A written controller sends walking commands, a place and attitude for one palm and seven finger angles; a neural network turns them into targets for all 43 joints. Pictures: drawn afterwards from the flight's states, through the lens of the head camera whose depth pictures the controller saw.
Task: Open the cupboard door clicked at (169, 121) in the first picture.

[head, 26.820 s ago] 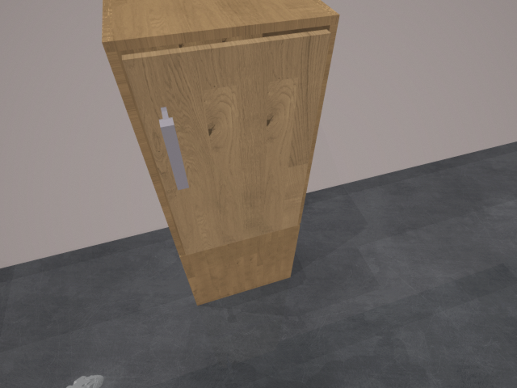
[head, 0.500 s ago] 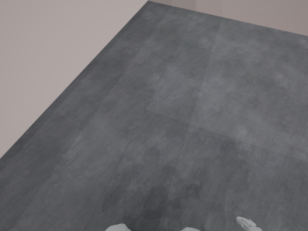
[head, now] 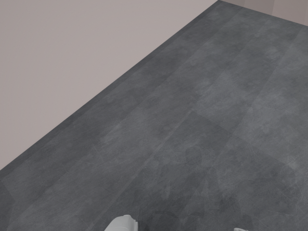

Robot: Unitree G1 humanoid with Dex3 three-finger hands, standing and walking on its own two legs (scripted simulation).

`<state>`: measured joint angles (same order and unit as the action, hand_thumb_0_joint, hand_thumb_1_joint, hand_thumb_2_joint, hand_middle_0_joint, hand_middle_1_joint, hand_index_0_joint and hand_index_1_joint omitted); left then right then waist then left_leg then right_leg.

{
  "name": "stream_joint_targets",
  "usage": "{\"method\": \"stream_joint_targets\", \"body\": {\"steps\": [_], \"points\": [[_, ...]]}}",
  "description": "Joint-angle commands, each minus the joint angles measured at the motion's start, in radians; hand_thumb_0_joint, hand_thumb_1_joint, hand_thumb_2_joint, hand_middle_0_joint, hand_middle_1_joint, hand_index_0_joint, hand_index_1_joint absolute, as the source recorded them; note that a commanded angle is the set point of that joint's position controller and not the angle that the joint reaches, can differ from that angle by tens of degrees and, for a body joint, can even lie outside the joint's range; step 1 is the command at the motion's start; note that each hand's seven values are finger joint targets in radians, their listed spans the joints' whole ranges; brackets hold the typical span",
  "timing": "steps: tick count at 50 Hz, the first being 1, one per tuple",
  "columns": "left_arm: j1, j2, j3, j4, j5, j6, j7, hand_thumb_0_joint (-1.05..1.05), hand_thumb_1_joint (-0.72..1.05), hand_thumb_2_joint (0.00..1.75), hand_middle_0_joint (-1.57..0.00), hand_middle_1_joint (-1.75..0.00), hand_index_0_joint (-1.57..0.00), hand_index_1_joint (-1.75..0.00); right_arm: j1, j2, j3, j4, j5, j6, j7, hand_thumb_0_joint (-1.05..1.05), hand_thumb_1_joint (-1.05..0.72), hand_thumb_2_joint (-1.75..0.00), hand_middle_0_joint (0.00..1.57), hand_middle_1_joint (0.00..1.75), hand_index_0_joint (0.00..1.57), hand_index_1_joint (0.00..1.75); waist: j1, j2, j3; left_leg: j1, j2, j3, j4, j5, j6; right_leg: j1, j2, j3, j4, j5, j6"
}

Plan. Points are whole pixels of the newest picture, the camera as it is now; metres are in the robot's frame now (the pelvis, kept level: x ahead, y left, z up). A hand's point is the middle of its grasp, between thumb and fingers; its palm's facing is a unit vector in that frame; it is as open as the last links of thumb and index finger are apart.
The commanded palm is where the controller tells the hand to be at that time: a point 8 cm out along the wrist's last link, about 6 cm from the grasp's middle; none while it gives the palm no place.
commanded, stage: turn to face it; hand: left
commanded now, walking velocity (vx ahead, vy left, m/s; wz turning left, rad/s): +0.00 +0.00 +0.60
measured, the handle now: out of the picture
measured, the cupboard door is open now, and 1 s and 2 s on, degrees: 48 48 48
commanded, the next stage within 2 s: none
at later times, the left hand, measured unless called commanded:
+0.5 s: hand out of the picture +0.08 +0.22 -0.16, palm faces +0.28 -0.92 -0.28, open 7.3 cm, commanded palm none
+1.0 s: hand out of the picture -0.06 +0.20 -0.19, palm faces +0.60 -0.76 -0.26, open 7.3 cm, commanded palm none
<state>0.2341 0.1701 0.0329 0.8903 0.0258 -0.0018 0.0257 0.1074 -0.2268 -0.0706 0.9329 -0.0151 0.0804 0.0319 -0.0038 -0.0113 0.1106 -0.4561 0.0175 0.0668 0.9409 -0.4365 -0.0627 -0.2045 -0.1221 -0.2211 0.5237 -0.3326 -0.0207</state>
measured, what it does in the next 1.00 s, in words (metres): steps on the spot, turning left: left foot, then right foot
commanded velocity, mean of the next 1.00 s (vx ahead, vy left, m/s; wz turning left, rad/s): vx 0.00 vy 0.00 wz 0.60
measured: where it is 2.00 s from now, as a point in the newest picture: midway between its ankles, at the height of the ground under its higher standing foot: outside the picture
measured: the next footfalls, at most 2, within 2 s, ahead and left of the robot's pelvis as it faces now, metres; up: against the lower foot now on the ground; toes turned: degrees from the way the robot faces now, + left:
left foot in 0.14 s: +0.05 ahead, +0.12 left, +0.00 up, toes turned +12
right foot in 0.52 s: +0.10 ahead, -0.13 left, +0.00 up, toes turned +14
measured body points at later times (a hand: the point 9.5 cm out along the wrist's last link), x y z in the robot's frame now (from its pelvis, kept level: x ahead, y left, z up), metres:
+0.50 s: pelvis +0.03 -0.02 -0.01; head +0.08 -0.02 +0.44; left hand +0.07 +0.27 -0.14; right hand +0.16 -0.25 -0.16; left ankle +0.01 +0.11 -0.74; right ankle +0.06 -0.14 -0.74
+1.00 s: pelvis +0.03 -0.01 -0.01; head +0.07 +0.04 +0.43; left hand -0.09 +0.24 -0.17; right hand +0.28 -0.15 -0.14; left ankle -0.02 +0.07 -0.74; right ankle +0.08 -0.15 -0.68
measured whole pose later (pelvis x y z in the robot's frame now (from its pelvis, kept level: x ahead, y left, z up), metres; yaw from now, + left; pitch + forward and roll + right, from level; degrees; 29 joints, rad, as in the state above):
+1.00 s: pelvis +0.03 -0.01 -0.01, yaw +36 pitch +1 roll +0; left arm 0.21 0.26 0.08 0.94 0.02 0.07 0.02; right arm 0.10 -0.22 -0.06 0.89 -0.02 0.02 0.01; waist 0.01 -0.05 0.10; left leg -0.33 -0.01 0.06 0.62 -0.32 0.05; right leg -0.45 -0.13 -0.07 1.09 -0.51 0.07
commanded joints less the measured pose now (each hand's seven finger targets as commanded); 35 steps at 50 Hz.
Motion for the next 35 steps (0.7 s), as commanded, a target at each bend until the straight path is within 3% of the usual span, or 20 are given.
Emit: {"method": "stream_joint_targets", "body": {"steps": [1, 3, 4, 5, 6, 7, 8, 11, 13, 20, 22, 23, 24, 25, 26, 27, 28, 30, 32, 35], "points": [[0.098, 0.230, 0.072, -0.027, 0.005, -0.019, 0.011, 0.00, 0.90, 0.90, -0.20, -0.30, -0.20, -0.30, -0.089, -0.036, 0.000, -0.103, 0.008, -0.039, 0.004, 0.00, -0.90, -0.90, 0.20, 0.30, 0.20, 0.30, 0.057, -0.200, -0.155, -0.005, -0.006, 0.052, -0.188, -0.011, 0.021, 0.226, -0.251, 0.118, -0.048, 0.805, -0.077], [0.078, 0.241, 0.076, -0.025, 0.002, -0.019, 0.007, 0.00, 0.90, 0.90, -0.20, -0.30, -0.20, -0.30, -0.046, -0.048, -0.003, -0.099, 0.006, -0.044, 0.000, 0.00, -0.90, -0.90, 0.20, 0.30, 0.20, 0.30, 0.027, -0.185, -0.177, 0.080, -0.024, 0.079, -0.296, 0.050, 0.036, 0.201, -0.251, 0.083, 0.015, 0.817, -0.057], [0.067, 0.241, 0.078, -0.025, -0.002, -0.019, 0.003, 0.00, 0.90, 0.90, -0.20, -0.30, -0.20, -0.30, -0.006, -0.065, -0.008, -0.091, 0.003, -0.047, -0.001, 0.00, -0.90, -0.90, 0.20, 0.30, 0.20, 0.30, 0.003, -0.158, -0.197, 0.176, -0.032, 0.082, -0.394, 0.126, 0.045, 0.161, -0.236, 0.048, 0.088, 0.790, -0.028], [0.042, 0.240, 0.078, -0.037, -0.012, -0.018, -0.001, 0.00, 0.90, 0.90, -0.20, -0.30, -0.20, -0.30, 0.082, -0.106, -0.021, -0.072, -0.003, -0.055, -0.004, 0.00, -0.90, -0.90, 0.20, 0.30, 0.20, 0.30, -0.053, -0.088, -0.244, 0.353, 0.005, 0.050, -0.493, 0.309, 0.072, 0.050, -0.223, 0.013, 0.234, 0.687, 0.012], [0.020, 0.184, 0.069, -0.075, -0.020, -0.012, -0.011, 0.00, 0.90, 0.90, -0.20, -0.30, -0.20, -0.30, 0.156, -0.223, -0.052, -0.062, -0.014, -0.062, -0.010, 0.00, -0.90, -0.90, 0.20, 0.30, 0.20, 0.30, -0.093, 0.188, -0.286, 0.563, 0.265, -0.300, -0.510, 0.675, 0.206, -0.258, -0.084, -0.012, 0.468, 0.105, 0.090], [-0.043, 0.145, 0.049, -0.126, -0.014, -0.003, -0.008, 0.00, 0.90, 0.90, -0.20, -0.30, -0.20, -0.30, 0.218, -0.290, -0.064, -0.048, -0.004, -0.054, -0.018, 0.00, -0.90, -0.90, 0.20, 0.30, 0.20, 0.30, -0.116, 0.299, -0.284, 0.563, 0.446, -0.480, -0.537, 0.967, 0.345, -0.406, -0.005, 0.088, 0.637, -0.360, 0.109], [-0.099, 0.161, 0.051, -0.127, -0.004, 0.015, 0.004, 0.00, 0.90, 0.90, -0.20, -0.30, -0.20, -0.30, 0.225, -0.272, -0.062, -0.037, -0.001, -0.054, -0.029, 0.00, -0.90, -0.90, 0.20, 0.30, 0.20, 0.30, -0.119, 0.187, -0.270, 0.511, 0.427, -0.456, -0.539, 0.836, 0.339, -0.436, -0.015, 0.185, 0.687, -0.323, 0.106], [-0.076, 0.151, 0.059, -0.072, -0.006, 0.027, -0.010, 0.00, 0.90, 0.90, -0.20, -0.30, -0.20, -0.30, 0.054, -0.204, -0.041, -0.085, -0.007, -0.061, -0.044, 0.00, -0.90, -0.90, 0.20, 0.30, 0.20, 0.30, -0.029, 0.161, -0.139, 0.279, 0.265, -0.303, -0.596, 0.539, 0.245, -0.380, -0.010, 0.225, 0.672, -0.125, 0.113], [-0.035, 0.144, 0.061, -0.051, -0.004, 0.036, -0.018, 0.00, 0.90, 0.90, -0.20, -0.30, -0.20, -0.30, 0.024, -0.194, -0.035, -0.090, -0.008, -0.065, -0.040, 0.00, -0.90, -0.90, 0.20, 0.30, 0.20, 0.30, 0.001, 0.161, -0.112, 0.218, 0.206, -0.247, -0.621, 0.437, 0.209, -0.331, 0.011, 0.209, 0.609, -0.061, 0.112], [-0.068, 0.130, 0.053, -0.085, -0.008, 0.026, -0.017, 0.00, 0.90, 0.90, -0.20, -0.30, -0.20, -0.30, 0.052, -0.204, -0.049, -0.087, -0.015, -0.056, -0.033, 0.00, -0.90, -0.90, 0.20, 0.30, 0.20, 0.30, -0.012, 0.182, -0.128, 0.188, 0.184, -0.331, -0.595, 0.358, 0.216, -0.199, 0.082, 0.177, 0.290, -0.082, 0.102], [-0.025, 0.129, 0.053, -0.078, -0.012, 0.017, -0.014, 0.00, 0.90, 0.90, -0.20, -0.30, -0.20, -0.30, 0.032, -0.209, -0.055, -0.097, -0.013, -0.052, -0.034, 0.00, -0.90, -0.90, 0.20, 0.30, 0.20, 0.30, 0.008, 0.189, -0.147, 0.145, 0.172, -0.359, -0.541, 0.404, 0.205, -0.084, 0.112, 0.164, 0.153, -0.037, 0.094], [0.015, 0.137, 0.057, -0.069, -0.013, 0.008, -0.011, 0.00, 0.90, 0.90, -0.20, -0.30, -0.20, -0.30, 0.016, -0.201, -0.056, -0.102, -0.009, -0.050, -0.034, 0.00, -0.90, -0.90, 0.20, 0.30, 0.20, 0.30, 0.031, 0.161, -0.162, 0.113, 0.146, -0.351, -0.494, 0.411, 0.182, 0.004, 0.114, 0.157, 0.030, 0.043, 0.090], [0.065, 0.177, 0.066, -0.063, -0.009, -0.004, -0.006, 0.00, 0.90, 0.90, -0.20, -0.30, -0.20, -0.30, 0.012, -0.174, -0.054, -0.110, 0.000, -0.051, -0.030, 0.00, -0.90, -0.90, 0.20, 0.30, 0.20, 0.30, 0.057, 0.072, -0.179, 0.032, 0.094, -0.319, -0.412, 0.327, 0.136, 0.133, 0.061, 0.204, -0.121, 0.116, 0.080], [0.095, 0.266, 0.085, -0.058, 0.008, -0.017, 0.006, 0.00, 0.90, 0.90, -0.20, -0.30, -0.20, -0.30, 0.038, -0.097, -0.045, -0.124, 0.009, -0.052, -0.024, 0.00, -0.90, -0.90, 0.20, 0.30, 0.20, 0.30, 0.065, -0.209, -0.204, -0.158, -0.046, -0.167, -0.180, 0.036, 0.055, 0.274, -0.210, 0.478, -0.242, 0.156, -0.002], [0.079, 0.308, 0.078, -0.067, 0.006, -0.011, 0.007, 0.00, 0.90, 0.90, -0.20, -0.30, -0.20, -0.30, 0.021, -0.101, -0.044, -0.139, 0.001, -0.052, -0.022, 0.00, -0.90, -0.90, 0.20, 0.30, 0.20, 0.30, 0.067, -0.287, -0.176, -0.176, -0.082, -0.100, 0.087, -0.205, 0.029, 0.159, -0.393, 0.586, -0.245, 0.280, -0.113], [0.048, 0.258, 0.072, -0.070, -0.001, -0.017, 0.013, 0.00, 0.90, 0.90, -0.20, -0.30, -0.20, -0.30, 0.020, -0.122, -0.047, -0.117, -0.005, -0.040, -0.023, 0.00, -0.90, -0.90, 0.20, 0.30, 0.20, 0.30, 0.047, -0.279, -0.161, -0.164, -0.033, -0.156, 0.241, -0.162, 0.033, 0.080, -0.361, 0.561, -0.233, 0.307, -0.133], [-0.007, 0.231, 0.061, -0.078, -0.004, -0.015, 0.013, 0.00, 0.90, 0.90, -0.20, -0.30, -0.20, -0.30, 0.031, -0.110, -0.047, -0.098, -0.004, -0.034, -0.020, 0.00, -0.90, -0.90, 0.20, 0.30, 0.20, 0.30, 0.013, -0.239, -0.140, -0.173, -0.014, -0.142, 0.322, -0.089, 0.019, 0.070, -0.297, 0.469, -0.207, 0.354, -0.119], [-0.067, 0.179, 0.046, -0.094, -0.005, -0.013, 0.013, 0.00, 0.90, 0.90, -0.20, -0.30, -0.20, -0.30, 0.045, -0.084, -0.036, -0.075, -0.002, -0.025, -0.007, 0.00, -0.90, -0.90, 0.20, 0.30, 0.20, 0.30, -0.021, -0.181, -0.125, -0.150, 0.012, -0.100, 0.317, 0.011, 0.001, 0.067, -0.208, 0.258, -0.162, 0.491, -0.080], [-0.027, 0.181, 0.047, -0.082, -0.005, -0.019, 0.013, 0.00, 0.90, 0.90, -0.20, -0.30, -0.20, -0.30, 0.025, -0.071, -0.026, -0.072, 0.001, -0.024, -0.003, 0.00, -0.90, -0.90, 0.20, 0.30, 0.20, 0.30, -0.003, -0.188, -0.138, -0.136, 0.011, -0.060, 0.206, 0.013, -0.010, 0.134, -0.198, 0.191, -0.137, 0.622, -0.069], [0.033, 0.207, 0.057, -0.057, -0.002, -0.017, 0.013, 0.00, 0.90, 0.90, -0.20, -0.30, -0.20, -0.30, -0.026, -0.053, -0.016, -0.074, 0.004, -0.024, 0.000, 0.00, -0.90, -0.90, 0.20, 0.30, 0.20, 0.30, 0.029, -0.162, -0.140, -0.085, 0.009, -0.008, 0.035, -0.003, -0.011, 0.182, -0.220, 0.144, -0.112, 0.687, -0.071]]}}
